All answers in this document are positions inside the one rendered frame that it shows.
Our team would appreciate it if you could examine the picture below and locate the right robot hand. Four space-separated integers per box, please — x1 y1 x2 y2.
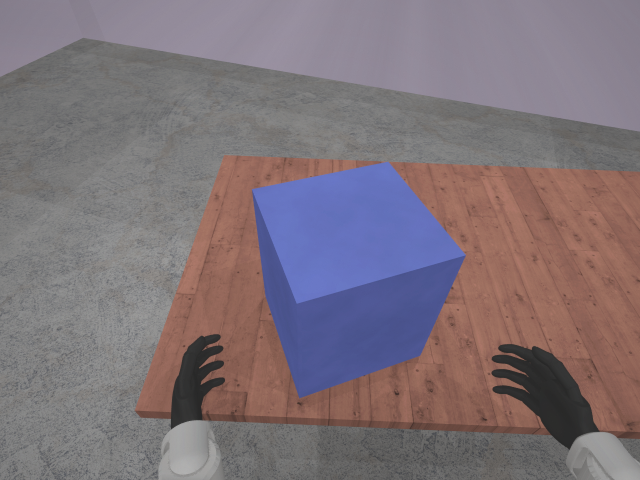
491 344 600 450

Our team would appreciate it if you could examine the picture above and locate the table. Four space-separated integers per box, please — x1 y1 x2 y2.
135 155 640 439

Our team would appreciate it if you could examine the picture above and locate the right robot forearm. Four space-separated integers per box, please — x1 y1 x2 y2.
566 432 640 480

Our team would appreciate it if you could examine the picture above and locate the carton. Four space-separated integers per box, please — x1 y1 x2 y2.
252 162 466 398

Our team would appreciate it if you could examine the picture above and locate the left robot hand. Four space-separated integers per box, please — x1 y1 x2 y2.
171 334 225 429

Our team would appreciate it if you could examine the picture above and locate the left robot forearm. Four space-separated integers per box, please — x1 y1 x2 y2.
158 420 225 480

